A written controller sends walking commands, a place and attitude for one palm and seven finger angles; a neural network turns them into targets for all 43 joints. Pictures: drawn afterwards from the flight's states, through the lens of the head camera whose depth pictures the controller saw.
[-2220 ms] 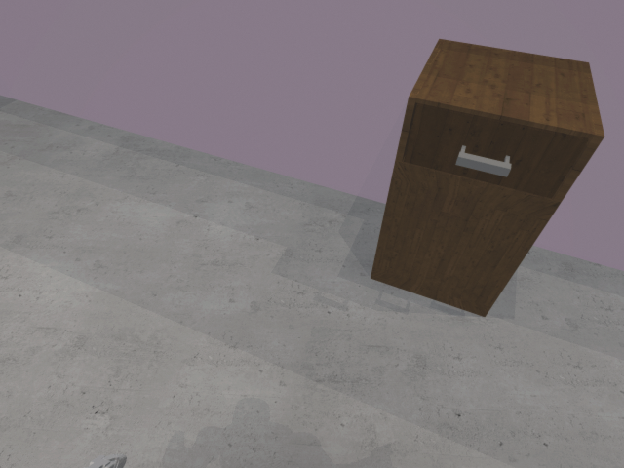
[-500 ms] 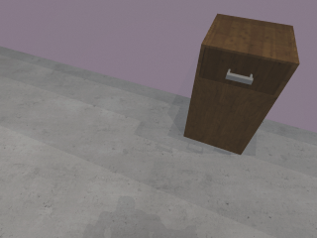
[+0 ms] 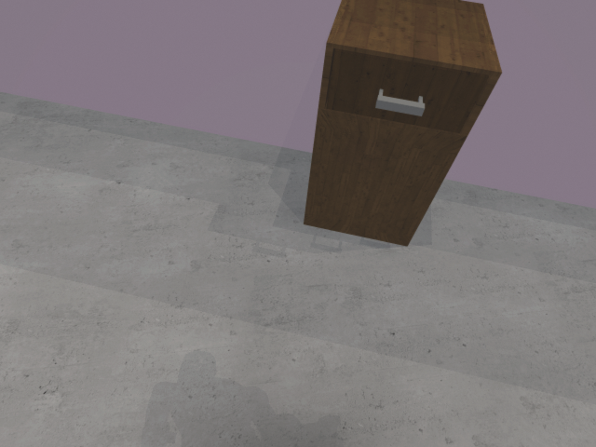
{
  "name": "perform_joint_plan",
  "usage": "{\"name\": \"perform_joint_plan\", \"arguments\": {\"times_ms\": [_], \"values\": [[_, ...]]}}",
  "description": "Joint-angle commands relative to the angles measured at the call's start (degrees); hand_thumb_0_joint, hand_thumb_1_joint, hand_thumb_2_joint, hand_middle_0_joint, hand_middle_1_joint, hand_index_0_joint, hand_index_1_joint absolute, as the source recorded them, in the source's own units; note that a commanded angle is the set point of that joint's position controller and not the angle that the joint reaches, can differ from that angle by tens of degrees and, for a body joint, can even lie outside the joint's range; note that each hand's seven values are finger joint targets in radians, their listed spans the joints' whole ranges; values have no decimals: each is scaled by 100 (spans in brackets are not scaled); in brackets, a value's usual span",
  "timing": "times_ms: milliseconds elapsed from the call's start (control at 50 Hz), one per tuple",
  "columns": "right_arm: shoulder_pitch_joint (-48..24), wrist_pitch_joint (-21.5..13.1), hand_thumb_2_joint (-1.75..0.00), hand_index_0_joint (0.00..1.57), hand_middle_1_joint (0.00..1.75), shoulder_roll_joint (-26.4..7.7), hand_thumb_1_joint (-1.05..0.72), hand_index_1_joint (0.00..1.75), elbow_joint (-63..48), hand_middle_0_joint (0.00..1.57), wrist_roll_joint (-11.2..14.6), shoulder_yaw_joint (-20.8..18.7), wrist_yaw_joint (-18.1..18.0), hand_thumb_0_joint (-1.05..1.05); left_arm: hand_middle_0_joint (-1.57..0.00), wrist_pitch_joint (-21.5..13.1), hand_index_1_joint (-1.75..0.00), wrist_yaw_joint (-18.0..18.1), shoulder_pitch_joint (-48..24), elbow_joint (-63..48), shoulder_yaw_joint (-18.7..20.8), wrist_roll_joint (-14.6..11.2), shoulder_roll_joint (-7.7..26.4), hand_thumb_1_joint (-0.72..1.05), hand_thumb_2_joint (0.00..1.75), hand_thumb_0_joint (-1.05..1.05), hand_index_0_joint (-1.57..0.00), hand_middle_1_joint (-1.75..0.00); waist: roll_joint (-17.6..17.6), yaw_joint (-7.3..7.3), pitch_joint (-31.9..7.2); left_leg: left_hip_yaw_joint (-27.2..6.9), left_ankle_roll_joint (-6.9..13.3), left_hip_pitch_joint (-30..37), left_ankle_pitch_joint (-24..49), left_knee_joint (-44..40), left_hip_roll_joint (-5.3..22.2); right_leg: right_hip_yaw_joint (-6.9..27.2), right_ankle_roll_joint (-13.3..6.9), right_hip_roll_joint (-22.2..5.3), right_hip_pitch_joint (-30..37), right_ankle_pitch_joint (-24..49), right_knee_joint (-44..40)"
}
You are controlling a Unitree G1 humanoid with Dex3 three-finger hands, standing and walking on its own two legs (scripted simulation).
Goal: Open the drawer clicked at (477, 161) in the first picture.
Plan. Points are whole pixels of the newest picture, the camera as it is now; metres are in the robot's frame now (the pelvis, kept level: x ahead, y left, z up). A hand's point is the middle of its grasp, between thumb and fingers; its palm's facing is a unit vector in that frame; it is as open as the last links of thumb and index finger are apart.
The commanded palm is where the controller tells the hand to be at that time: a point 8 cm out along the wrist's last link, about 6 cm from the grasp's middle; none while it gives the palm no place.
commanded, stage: turn to face it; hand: left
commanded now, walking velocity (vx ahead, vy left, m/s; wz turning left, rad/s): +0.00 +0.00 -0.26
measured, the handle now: (400, 100) +0.97 -0.22 -0.08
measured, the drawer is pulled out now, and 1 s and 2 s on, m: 0.00 0.00 0.00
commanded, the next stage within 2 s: take the last steps up to it in 0.10 s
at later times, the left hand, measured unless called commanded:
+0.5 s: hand out of the picture +0.13 +0.15 -0.15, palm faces -0.27 -0.95 -0.17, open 7.4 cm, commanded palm none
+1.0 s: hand out of the picture +0.12 +0.09 -0.20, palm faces -0.20 -0.97 -0.10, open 7.3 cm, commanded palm none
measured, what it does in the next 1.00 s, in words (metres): walks ahead, turning right: right foot, then left foot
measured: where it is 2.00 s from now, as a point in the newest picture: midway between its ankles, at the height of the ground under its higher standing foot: (385, 374)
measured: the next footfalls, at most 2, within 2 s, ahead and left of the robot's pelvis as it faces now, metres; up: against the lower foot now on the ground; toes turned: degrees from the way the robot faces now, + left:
right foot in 0.58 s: +0.03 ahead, -0.17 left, +0.00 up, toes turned -19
left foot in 0.96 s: +0.29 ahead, -0.04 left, +0.00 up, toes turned -3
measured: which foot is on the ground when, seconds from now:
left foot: down 0.00-0.58, up 0.60-0.94, down 0.96-1.00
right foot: down 0.00-0.02, up 0.04-0.56, down 0.58-0.98, up 1.00-1.00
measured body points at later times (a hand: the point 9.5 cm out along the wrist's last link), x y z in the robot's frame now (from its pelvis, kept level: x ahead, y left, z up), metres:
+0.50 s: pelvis +0.01 -0.01 +0.01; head +0.03 +0.00 +0.46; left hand +0.15 +0.20 -0.14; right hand -0.10 -0.24 -0.13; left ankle -0.02 +0.11 -0.73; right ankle -0.03 -0.14 -0.70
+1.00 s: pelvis +0.16 -0.09 -0.02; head +0.18 -0.05 +0.43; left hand +0.13 +0.14 -0.19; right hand +0.19 -0.34 -0.14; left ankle +0.25 -0.04 -0.73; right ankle +0.00 -0.16 -0.70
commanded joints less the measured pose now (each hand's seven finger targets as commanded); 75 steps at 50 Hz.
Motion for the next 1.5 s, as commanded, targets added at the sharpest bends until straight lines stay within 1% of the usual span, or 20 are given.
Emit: {"name": "perform_joint_plan", "arguments": {"times_ms": [0, 140, 300, 500, 540, 560, 580, 620, 680, 840, 900, 920, 940, 960, 1020, 1120, 1280, 1400, 1440, 1480], "values": [[691, -208, -90, 20, 30, -1253, -90, 30, -283, 20, -95, -270, -81, 0, -20, -114, -30, 11, -204, -614, 186, -81, 496, 90, 90, 0, -20, -30, 1904, -269, -374, -2295, 820, 1142, 781, -2125, 2236, -466, -25, 79, -1472, -1958, 1678], [274, -245, -90, 20, 30, -717, -90, 30, -325, 20, -148, -112, -118, 0, -20, -36, -30, -98, 107, -156, 218, -21, 403, 90, 90, 0, -20, -30, 938, 48, -81, -468, 963, 637, 2227, -1684, 1354, -785, 205, -434, -1118, -977, 3334], [1389, -313, -90, 20, 30, -929, -90, 30, 152, 20, -208, -258, -99, 0, -20, -89, -30, -272, -832, -403, 162, 34, 362, 90, 90, 0, -20, -30, 794, -516, 84, -1032, 1192, 1490, 529, -2165, 2161, -1060, 133, -826, -1379, -1393, 1957], [1288, -343, -90, 20, 30, -976, -90, 30, 458, 20, -238, -275, -37, 0, -20, -255, -30, -367, -352, -76, 180, 17, 177, 90, 90, 0, -20, -30, 920, -139, -160, -3, 572, 485, 533, -1377, 1853, -1817, -136, -504, 866, -510, -440], [1175, -348, -90, 20, 30, -664, -90, 30, 403, 20, -142, -191, 35, 0, -20, -373, -30, -263, 711, 321, 293, 43, 746, 90, 90, 0, -20, -30, -275, 371, -639, 986, 142, -1029, 329, 590, 1254, -806, -600, -1389, 2947, -904, -1139], [659, -352, -90, 20, 30, -230, -90, 30, 67, 20, -126, -31, 65, 0, -20, -417, -30, -159, 1355, 523, 397, 13, 1277, 90, 90, 0, -20, -30, -1691, 687, -613, 1183, -75, -2546, -1622, 2246, 456, 1235, -1178, -2580, 3470, -895, -1645], [171, -323, -90, 20, 30, -444, -90, 30, -67, 20, -173, -67, 55, 0, -20, -394, -30, -74, 1505, 580, 394, -65, 1264, 90, 90, 0, -20, -30, -998, 786, -373, 429, 45, -2814, -1513, 2916, 600, 1288, -1417, -2742, 2978, -763, -1803], [293, -275, -90, 20, 30, -400, -90, 30, 62, 20, -171, -124, 98, 0, -20, -426, -30, -39, 702, 453, 314, -44, 940, 90, 90, 0, -20, -30, -844, 382, 193, 286, 59, -2653, -814, 3187, 887, 790, -1337, -2365, 1963, -1787, -2101], [700, -198, -90, 20, 30, -195, -90, 30, 240, 20, -233, -128, 144, 0, -20, -557, -30, 4, 245, 432, 128, -8, 439, 90, 90, 0, -20, -30, -210, -125, 471, 386, -74, -2011, -164, 2885, 909, -287, -1140, -1911, 1129, -470, -1991], [137, -258, -90, 20, 30, -64, -90, 30, -30, 20, -174, -105, 209, 0, -20, -642, -30, 30, 765, 792, 36, 15, 446, 90, 90, 0, -20, -30, -420, -127, 460, 647, 19, -1545, 310, 1137, 778, -614, -1198, -1699, 1406, 1363, -1626], [1027, -360, -90, 20, 30, -188, -90, 30, 276, 20, -188, -164, 109, 0, -20, -632, -30, -6, 715, 828, 59, -24, 513, 90, 90, 0, -20, -30, -43, -589, -18, 987, 169, 287, 872, 95, 336, -969, -995, -1349, 1085, 2579, -252], [1875, -401, -90, 20, 30, -495, -90, 30, 525, 20, -217, -249, 36, 0, -20, -625, -30, -31, 722, 809, 57, -62, 429, 90, 90, 0, -20, -30, 433, -931, -562, 565, 255, 1546, 1154, -434, 628, -1132, -782, -1072, 606, 2120, 1006], [2414, -440, -90, 20, 30, -1196, -90, 30, 665, 20, -294, -388, -28, 0, -20, -585, -30, -108, 1108, 728, 32, -128, 77, 90, 90, 0, -20, -30, 2057, -918, -1121, -1872, 820, 2703, 1034, -1149, 2366, -1582, -394, -346, -736, -478, 2861], [2546, -394, -90, 20, 30, -1491, -90, 30, 668, 20, -188, -381, -71, 0, -20, -562, -30, -123, 970, 554, 15, -90, 274, 90, 90, 0, -20, -30, 2104, -908, -1185, -3218, 1241, 2572, 572, -1929, 3178, -1039, -407, -211, -1213, -2103, 4135], [1099, -431, -90, 20, 30, -641, -90, 30, 358, 20, -167, -181, -94, 0, -20, -432, -30, -180, 534, 632, 120, 45, 198, 90, 90, 0, -20, -30, 623, -337, 478, -1971, 799, 295, -514, -2504, 2622, -690, -285, -957, -1406, -788, 4553], [785, -535, -90, 20, 30, -223, -90, 30, 336, 20, -144, -136, -43, 0, -20, -216, -30, -198, 1297, 860, 144, 68, -224, 90, 90, 0, -20, -30, 946, 121, 324, 103, 413, -374, 115, -2456, 1746, -966, -6, -1035, -987, 221, 4081], [1567, -521, -90, 20, 30, -392, -90, 30, 600, 20, -158, -242, -30, 0, -20, -251, -30, -313, 35, 374, 183, 58, -102, 90, 90, 0, -20, -30, 916, -225, 522, 86, 859, 790, 442, -2591, 1852, -1261, 191, -1378, -1976, 532, 2505], [1742, -446, -90, 20, 30, -473, -90, 30, 721, 20, -237, -292, 15, 0, -20, -422, -30, -317, -573, 212, 145, -7, -120, 90, 90, 0, -20, -30, 1197, -423, 490, 278, 835, 869, 1063, -2137, 1927, -1692, 7, -1124, -888, -147, 579], [1558, -415, -90, 20, 30, -549, -90, 30, 725, 20, -230, -327, 16, 0, -20, -503, -30, -300, -57, 371, 188, -11, -3, 90, 90, 0, -20, -30, 1153, -157, 116, 416, 663, 870, 1459, -1470, 1836, -1872, -129, -901, 50, -110, -24], [1612, -406, -90, 20, 30, -356, -90, 30, 769, 20, -155, -290, 88, 0, -20, -634, -30, -220, 1318, 861, 302, 27, 506, 90, 90, 0, -20, -30, -30, 460, -767, 1015, 316, -32, 1582, 680, 1250, -1489, -367, -1117, 2254, -75, -595]]}}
